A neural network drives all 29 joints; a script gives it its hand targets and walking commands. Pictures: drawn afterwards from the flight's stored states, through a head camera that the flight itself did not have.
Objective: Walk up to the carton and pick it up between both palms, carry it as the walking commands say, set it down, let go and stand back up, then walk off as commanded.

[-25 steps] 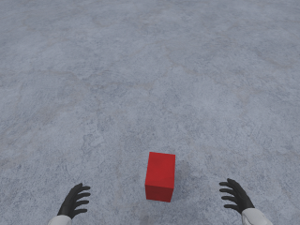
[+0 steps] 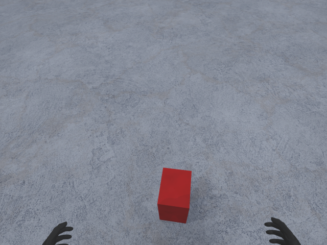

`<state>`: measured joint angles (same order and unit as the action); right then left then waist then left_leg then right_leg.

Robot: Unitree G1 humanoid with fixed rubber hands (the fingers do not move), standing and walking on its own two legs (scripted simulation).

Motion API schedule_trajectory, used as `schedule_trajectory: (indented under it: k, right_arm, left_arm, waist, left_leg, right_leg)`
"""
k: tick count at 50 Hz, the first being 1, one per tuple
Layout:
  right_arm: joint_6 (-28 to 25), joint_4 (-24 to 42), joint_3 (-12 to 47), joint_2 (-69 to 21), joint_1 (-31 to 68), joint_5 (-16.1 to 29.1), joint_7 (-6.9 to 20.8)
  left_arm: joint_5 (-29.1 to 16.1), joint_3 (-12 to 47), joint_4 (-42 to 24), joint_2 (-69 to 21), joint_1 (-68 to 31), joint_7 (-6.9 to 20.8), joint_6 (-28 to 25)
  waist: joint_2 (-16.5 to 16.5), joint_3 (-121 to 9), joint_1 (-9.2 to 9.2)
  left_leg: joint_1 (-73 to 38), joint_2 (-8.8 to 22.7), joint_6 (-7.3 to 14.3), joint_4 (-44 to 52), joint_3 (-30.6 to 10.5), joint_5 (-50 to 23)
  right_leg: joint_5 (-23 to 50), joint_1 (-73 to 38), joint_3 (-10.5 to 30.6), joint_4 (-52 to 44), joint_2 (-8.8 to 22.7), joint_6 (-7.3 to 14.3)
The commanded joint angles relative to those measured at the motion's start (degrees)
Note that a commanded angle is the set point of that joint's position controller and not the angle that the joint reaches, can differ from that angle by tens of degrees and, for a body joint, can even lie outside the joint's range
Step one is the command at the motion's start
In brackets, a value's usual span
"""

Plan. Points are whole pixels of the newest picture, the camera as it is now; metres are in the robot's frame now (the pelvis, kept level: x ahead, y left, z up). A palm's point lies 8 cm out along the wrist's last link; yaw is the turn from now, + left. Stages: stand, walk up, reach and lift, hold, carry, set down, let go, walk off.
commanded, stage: stand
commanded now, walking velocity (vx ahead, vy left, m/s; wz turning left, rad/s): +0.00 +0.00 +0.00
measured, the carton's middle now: (174, 196) +0.45 -0.03 -0.63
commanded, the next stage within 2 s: walk off in 1.50 s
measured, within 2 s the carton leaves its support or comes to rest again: neither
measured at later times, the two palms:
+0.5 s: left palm out of the picture +0.11 +0.30 -0.09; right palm out of the picture +0.12 -0.29 -0.09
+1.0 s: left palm out of the picture +0.07 +0.31 -0.09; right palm out of the picture +0.09 -0.30 -0.09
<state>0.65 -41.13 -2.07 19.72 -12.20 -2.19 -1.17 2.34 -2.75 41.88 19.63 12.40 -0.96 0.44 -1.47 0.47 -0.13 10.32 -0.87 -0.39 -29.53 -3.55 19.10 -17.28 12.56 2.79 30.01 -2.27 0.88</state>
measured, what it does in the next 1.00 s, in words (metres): stands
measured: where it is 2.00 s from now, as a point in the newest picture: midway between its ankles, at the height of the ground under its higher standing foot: outside the picture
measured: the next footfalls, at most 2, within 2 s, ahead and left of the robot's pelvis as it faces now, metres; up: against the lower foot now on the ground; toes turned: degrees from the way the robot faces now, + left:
none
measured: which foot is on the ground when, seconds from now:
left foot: down 0.00-1.00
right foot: down 0.00-1.00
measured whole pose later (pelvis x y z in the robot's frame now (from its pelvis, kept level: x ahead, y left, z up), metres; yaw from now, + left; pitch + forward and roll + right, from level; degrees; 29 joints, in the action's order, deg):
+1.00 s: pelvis -0.01 +0.00 +0.01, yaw +1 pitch -2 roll +0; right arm -0.8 -55.6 0.1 22.0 -8.7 -1.3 -1.3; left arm 1.2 -1.4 56.4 21.1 8.4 -0.6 -0.2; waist -0.8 1.2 -0.4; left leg 5.2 -0.9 -0.3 -21.1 -3.7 13.6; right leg -12.1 7.1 2.2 21.5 -1.3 0.5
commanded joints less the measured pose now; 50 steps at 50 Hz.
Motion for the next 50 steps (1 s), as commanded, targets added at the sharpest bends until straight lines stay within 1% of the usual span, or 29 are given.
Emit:
schedule_trajectory:
  k: [1,7,13,35,50]
  right_arm:
    - [-1.19,2.39,-1.4,7.76,2.37,0.07,-0.46]
    - [-1.25,-0.51,-0.92,8.5,2.39,0.27,-0.77]
    - [-1.41,-2.53,-0.62,8.94,3.17,0.46,-0.95]
    - [-2.01,-9.2,0.03,10.67,5.01,0.63,-0.62]
    - [-2.06,-12.07,0.42,11.49,5.52,0.92,-0.28]
  left_arm:
    - [-0.3,-1.6,-2.13,7.83,-1.77,-0.4,-0.78]
    - [-0.57,-1.29,0.67,8.41,-2.65,-0.61,-0.68]
    - [-0.72,-1.03,2.94,8.52,-3.8,-0.63,-0.77]
    - [-0.95,-0.79,9.4,10.08,-5.44,-0.09,-1.07]
    - [-1.19,-0.4,12.14,11.1,-6.07,0.16,-1.28]
  waist:
    - [2.09,-4.26,-0.13]
    - [1.58,-3.98,-0.11]
    - [1.03,-3.48,-0.09]
    - [1.37,-0.78,-0.3]
    - [1.24,-0.05,-0.3]
  left_leg:
    - [-1.35,4.41,0.69,3.14,-3.05,-19.11]
    - [-2.41,4.76,0.61,3.83,-3.05,-22.82]
    - [-3.02,5.03,0.56,5.13,-3.29,-23.21]
    - [-2.99,5.79,1.1,10.32,-4.35,-15.85]
    - [-2.75,6.11,1.39,11.75,-4.83,-13.88]
  right_leg:
    - [19.42,-3.35,4.36,-4.16,5.87,0.17]
    - [22.7,-4.8,4.04,-4.64,6.18,0.09]
    - [22.66,-5.46,3.94,-5.61,6.31,0.14]
    - [15.13,-5.98,4.91,-10.41,7.25,0.45]
    - [12.92,-6.1,5.17,-11.81,7.63,0.51]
